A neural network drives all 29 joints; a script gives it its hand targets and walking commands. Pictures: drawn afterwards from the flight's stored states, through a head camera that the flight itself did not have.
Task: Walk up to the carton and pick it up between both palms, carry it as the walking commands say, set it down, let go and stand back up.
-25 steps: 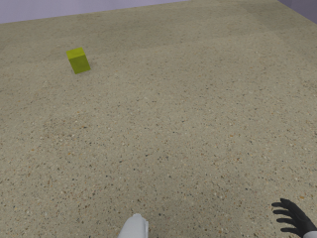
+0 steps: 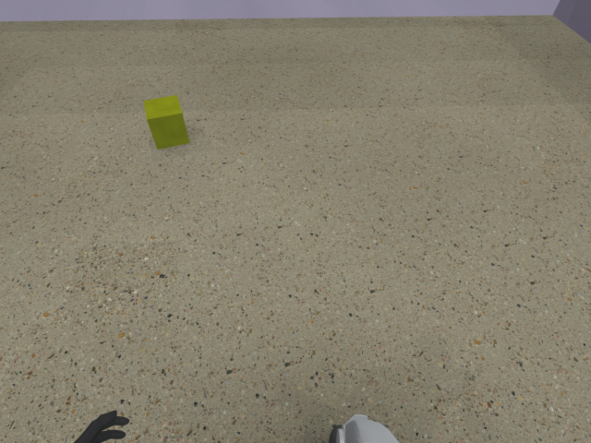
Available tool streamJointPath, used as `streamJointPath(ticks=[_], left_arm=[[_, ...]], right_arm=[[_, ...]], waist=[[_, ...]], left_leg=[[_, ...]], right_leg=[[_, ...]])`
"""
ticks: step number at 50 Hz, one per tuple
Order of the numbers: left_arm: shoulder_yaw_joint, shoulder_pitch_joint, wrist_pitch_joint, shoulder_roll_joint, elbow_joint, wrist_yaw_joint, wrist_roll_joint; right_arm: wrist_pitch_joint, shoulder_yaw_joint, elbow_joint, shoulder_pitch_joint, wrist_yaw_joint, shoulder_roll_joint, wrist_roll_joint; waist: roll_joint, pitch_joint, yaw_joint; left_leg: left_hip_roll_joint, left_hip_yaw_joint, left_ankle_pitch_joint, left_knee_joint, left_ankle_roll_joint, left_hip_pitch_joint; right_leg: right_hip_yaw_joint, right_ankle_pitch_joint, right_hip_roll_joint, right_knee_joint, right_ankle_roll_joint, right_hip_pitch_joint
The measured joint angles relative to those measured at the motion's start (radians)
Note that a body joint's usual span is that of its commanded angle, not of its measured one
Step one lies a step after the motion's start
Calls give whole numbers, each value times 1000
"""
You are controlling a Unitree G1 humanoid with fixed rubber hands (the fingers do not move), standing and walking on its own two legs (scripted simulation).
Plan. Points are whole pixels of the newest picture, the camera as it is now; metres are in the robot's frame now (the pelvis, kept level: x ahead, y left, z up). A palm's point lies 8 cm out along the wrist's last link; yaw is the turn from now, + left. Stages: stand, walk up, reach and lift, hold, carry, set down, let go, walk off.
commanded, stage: walk up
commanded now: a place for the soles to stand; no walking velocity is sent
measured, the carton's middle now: (167, 122) +1.78 +0.63 -0.66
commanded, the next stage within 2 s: none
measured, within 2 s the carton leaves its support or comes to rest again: neither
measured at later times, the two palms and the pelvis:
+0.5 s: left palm out of the picture +0.18 +0.43 -0.08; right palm (362, 209) +0.55 -0.14 -0.06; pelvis +0.28 +0.10 -0.02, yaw +15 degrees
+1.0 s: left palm (67, 192) +0.62 +0.47 -0.07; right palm (360, 192) +0.64 -0.16 -0.10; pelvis +0.55 +0.15 -0.01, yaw +14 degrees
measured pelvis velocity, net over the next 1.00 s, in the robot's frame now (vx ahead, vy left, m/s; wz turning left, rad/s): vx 0.55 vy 0.15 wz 0.24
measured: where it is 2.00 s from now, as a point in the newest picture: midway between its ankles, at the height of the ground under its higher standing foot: (197, 245)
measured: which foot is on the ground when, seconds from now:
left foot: down 0.00-0.02, up 0.04-0.46, down 0.48-0.94, up 0.96-1.00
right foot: up 0.00-0.00, down 0.02-0.48, up 0.50-0.92, down 0.94-1.00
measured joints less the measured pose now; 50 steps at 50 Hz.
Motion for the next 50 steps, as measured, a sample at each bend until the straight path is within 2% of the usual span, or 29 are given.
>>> streamJointPath(ticks=[1,3,5,7,10,13,16,19,21,23,24,25,26,28,30,33,38,42,45,47,48,49,50], left_arm=[[3,3,-7,6,-8,5,3],[9,-16,-20,1,-15,28,12],[11,-26,-24,-16,-14,50,17],[9,-17,-32,-29,-7,60,20],[5,17,-46,-28,16,59,22],[9,63,-56,-9,40,55,22],[23,105,-51,15,60,51,15],[35,138,-34,35,75,52,8],[40,158,-18,45,82,54,6],[43,178,0,54,83,55,3],[43,189,10,54,80,53,-1],[45,180,21,55,84,48,-6],[46,158,33,50,87,42,-11],[41,107,46,42,82,35,-21],[30,64,37,32,66,31,-19],[15,28,30,13,42,21,-6],[6,3,40,-11,30,-2,7],[12,-23,40,-19,31,-14,6],[20,-45,34,-20,29,-11,6],[24,-54,20,-12,18,-2,9],[26,-67,9,-14,16,8,12],[26,-81,3,-14,11,20,13],[24,-89,-1,-16,5,30,11]], right_arm=[[0,-3,4,21,-1,-6,0],[5,-14,23,32,-5,-21,-6],[22,-23,37,10,-10,-31,-12],[26,-27,29,-20,-6,-44,-16],[22,-34,-5,-69,13,-59,-20],[22,-37,-37,-120,34,-67,-17],[23,-39,-57,-171,47,-66,-15],[26,-38,-71,-215,56,-60,-19],[29,-37,-79,-236,57,-56,-25],[24,-35,-94,-249,50,-58,-33],[14,-35,-106,-250,42,-67,-38],[3,-39,-110,-256,25,-67,-42],[-3,-40,-112,-260,6,-63,-40],[-3,-26,-105,-249,-22,-40,-23],[-5,-8,-95,-221,-36,-15,-9],[-20,10,-71,-167,-40,12,-4],[-38,11,-42,-70,-34,14,-6],[-40,-5,-14,-6,-26,-9,-1],[-35,-16,9,32,-26,-26,0],[-31,-19,14,58,-28,-35,3],[-26,-21,19,59,-30,-42,2],[-18,-22,24,48,-31,-43,1],[-9,-22,26,34,-33,-43,3]], waist=[[6,-9,-2],[46,2,15],[85,16,29],[115,26,40],[143,29,53],[147,26,71],[139,24,90],[125,17,107],[113,8,120],[100,1,131],[102,-2,130],[90,10,119],[82,28,113],[57,51,108],[30,63,102],[-1,59,82],[-14,31,38],[1,17,10],[17,8,1],[31,3,-3],[52,10,5],[67,25,11],[73,38,19]], left_leg=[[1,-11,-43,50,-2,-2],[8,-49,-108,297,15,-73],[-3,-73,-88,568,15,-187],[17,-47,-32,680,-4,-292],[69,-16,44,613,-30,-405],[102,-20,136,477,-37,-480],[125,-18,245,315,-24,-511],[137,25,325,170,-6,-495],[131,58,330,106,7,-461],[112,80,293,54,29,-405],[99,80,274,32,46,-373],[78,82,273,80,47,-386],[63,82,246,144,41,-400],[43,83,203,177,34,-382],[31,86,191,140,30,-328],[18,97,178,62,36,-238],[11,112,144,-52,35,-93],[18,114,94,-102,18,4],[33,114,30,-99,-1,63],[51,107,-45,-23,-13,69],[73,99,-91,88,-4,35],[78,74,-83,252,5,-25],[57,33,-94,416,8,-89]], right_leg=[[-1,-20,13,-40,-10,33],[-30,-10,26,24,-17,41],[-63,-78,25,72,-13,72],[-89,-113,18,49,-8,133],[-126,-126,4,-32,7,238],[-153,-137,-12,-114,21,338],[-180,-153,-29,-187,48,434],[-209,-185,-49,-234,77,518],[-224,-220,-66,-244,94,565],[-230,-279,-95,-194,90,583],[-224,-320,-114,-108,71,564],[-191,-355,-143,43,42,515],[-113,-373,-138,222,16,441],[28,-360,-77,500,-16,284],[75,-311,-44,593,-27,156],[81,-250,-38,520,-13,17],[52,-103,-46,264,11,-94],[36,38,-28,69,4,-82],[22,78,0,-31,-14,-21],[12,72,28,-104,-39,51],[5,55,46,-84,-32,55],[-3,22,56,-30,-22,47],[-5,-12,57,9,-16,47]])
